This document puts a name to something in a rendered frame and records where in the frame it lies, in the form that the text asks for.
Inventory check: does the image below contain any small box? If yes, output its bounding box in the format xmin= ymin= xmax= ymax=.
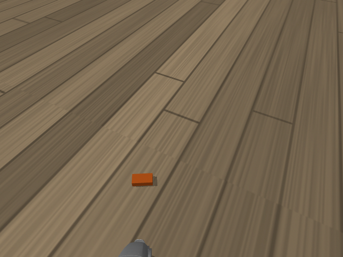
xmin=132 ymin=173 xmax=153 ymax=186

